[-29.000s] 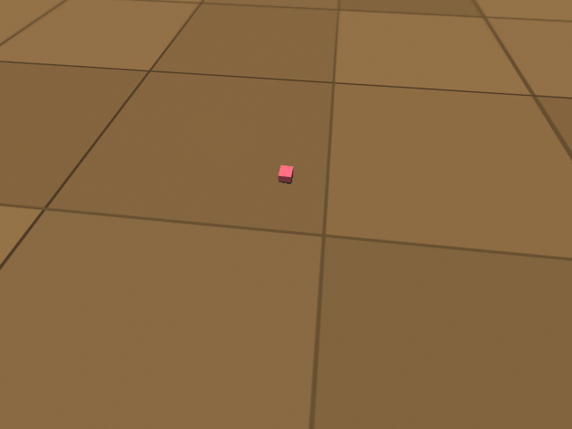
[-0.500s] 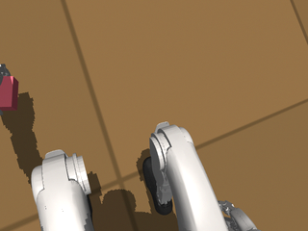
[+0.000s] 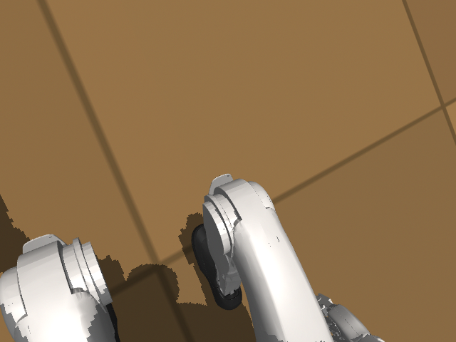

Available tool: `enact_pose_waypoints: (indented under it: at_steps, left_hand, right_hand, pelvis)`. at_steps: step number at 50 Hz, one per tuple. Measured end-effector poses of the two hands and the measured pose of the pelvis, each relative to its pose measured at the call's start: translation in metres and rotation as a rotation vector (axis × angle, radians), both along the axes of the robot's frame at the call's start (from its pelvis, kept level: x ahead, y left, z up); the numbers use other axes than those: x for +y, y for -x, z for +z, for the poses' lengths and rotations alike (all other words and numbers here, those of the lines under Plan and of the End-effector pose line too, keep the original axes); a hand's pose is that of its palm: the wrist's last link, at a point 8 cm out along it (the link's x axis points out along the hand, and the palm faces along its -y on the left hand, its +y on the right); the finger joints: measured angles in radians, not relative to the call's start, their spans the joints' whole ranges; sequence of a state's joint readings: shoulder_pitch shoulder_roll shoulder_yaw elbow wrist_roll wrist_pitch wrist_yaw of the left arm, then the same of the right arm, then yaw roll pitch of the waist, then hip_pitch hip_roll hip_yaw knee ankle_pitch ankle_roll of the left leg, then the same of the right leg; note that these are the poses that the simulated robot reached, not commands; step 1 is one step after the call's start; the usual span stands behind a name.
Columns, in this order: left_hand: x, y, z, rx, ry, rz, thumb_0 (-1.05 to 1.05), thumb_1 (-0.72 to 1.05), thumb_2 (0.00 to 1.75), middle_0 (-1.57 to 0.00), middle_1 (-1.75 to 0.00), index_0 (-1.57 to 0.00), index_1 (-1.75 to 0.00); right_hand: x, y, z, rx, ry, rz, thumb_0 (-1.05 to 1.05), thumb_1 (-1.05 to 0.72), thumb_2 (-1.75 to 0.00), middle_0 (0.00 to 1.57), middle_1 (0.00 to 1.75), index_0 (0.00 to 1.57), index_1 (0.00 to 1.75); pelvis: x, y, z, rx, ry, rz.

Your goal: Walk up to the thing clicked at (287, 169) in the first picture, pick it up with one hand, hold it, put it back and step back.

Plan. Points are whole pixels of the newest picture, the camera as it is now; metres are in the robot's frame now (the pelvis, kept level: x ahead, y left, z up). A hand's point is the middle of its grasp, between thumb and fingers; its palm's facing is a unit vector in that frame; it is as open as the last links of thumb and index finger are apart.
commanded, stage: rest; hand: left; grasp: from above
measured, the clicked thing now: out of the picture +0.48 +0.30 -0.25
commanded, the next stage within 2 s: open in 0.78 s
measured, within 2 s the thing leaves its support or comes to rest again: rests again in 0.50 s
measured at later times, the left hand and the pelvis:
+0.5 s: hand out of the picture +0.47 +0.31 -0.25, palm faces -0.47 -0.10 -0.88, open 10.4 cm; pelvis +0.00 +0.01 -0.01, yaw -3 degrees
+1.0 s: hand out of the picture +0.47 +0.31 -0.26, palm faces -0.47 -0.11 -0.87, open 10.5 cm; pelvis +0.00 +0.01 -0.01, yaw -3 degrees
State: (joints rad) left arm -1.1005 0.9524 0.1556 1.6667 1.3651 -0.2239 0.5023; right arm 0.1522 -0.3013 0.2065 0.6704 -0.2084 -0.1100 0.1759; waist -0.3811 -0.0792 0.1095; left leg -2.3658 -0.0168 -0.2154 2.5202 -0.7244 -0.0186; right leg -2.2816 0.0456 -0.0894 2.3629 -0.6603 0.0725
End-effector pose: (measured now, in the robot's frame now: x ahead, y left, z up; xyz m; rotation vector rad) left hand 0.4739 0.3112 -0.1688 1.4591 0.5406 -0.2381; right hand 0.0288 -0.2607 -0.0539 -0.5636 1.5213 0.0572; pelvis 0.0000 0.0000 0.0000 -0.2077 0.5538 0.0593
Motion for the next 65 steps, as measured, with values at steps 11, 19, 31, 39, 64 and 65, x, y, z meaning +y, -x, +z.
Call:
enact_pose_waypoints:
  at_steps: [11,19,31,39,64,65]
  left_hand:
    - [0.003,0.003,-0.014,-0.003,-0.003,-0.014,0.01,0.05,0.5,-0.83,-0.66,-0.58,-0.55]
    - [0.003,0.002,-0.021,-0.003,0.002,-0.014,0.01,0.04,0.5,-0.83,-0.67,-0.58,-0.55]
    - [-0.002,0.0,-0.029,-0.012,0.003,-0.02,0.01,0.04,0.5,-0.84,-0.66,-0.58,-0.55]
    - [-0.002,-0.002,-0.033,-0.008,-0.01,-0.011,0.01,0.05,0.49,-0.84,-0.66,-0.58,-0.54]
    - [-0.005,0.002,-0.032,-0.008,0.001,-0.033,0.01,-0.24,0.78,-0.38,-0.76,-0.34,-0.74]
    - [-0.005,0.002,-0.032,-0.011,0.001,-0.033,0.0,-0.26,0.79,-0.36,-0.77,-0.33,-0.76]
  right_hand:
    - [-0.002,0.005,0.008,0.026,0.023,0.046,0.0,-0.91,-0.9,0.21,0.3,0.2,0.3]
    - [0.002,0.002,0.011,0.016,0.018,0.084,0.0,-0.91,-0.9,0.2,0.3,0.2,0.3]
    - [0.015,-0.002,0.012,0.003,-0.022,0.114,0.0,-0.91,-0.9,0.2,0.3,0.2,0.3]
    - [0.018,0.0,0.011,0.003,-0.047,0.123,0.0,-0.91,-0.9,0.2,0.3,0.2,0.3]
    - [0.018,0.007,0.018,0.003,-0.044,0.14,0.0,-0.91,-0.9,0.2,0.3,0.2,0.3]
    - [0.017,0.007,0.018,0.004,-0.043,0.141,0.0,-0.91,-0.9,0.2,0.3,0.2,0.3]
  pelvis:
    - [0.002,0.002,-0.004,-0.027,0.019,-0.011]
    - [0.005,0.003,-0.006,-0.044,0.033,-0.017]
    - [0.007,0.003,-0.006,-0.051,0.047,-0.023]
    - [0.008,0.003,-0.007,-0.055,0.051,-0.026]
    - [0.007,0.009,-0.004,-0.079,0.055,-0.032]
    - [0.007,0.009,-0.004,-0.079,0.056,-0.032]
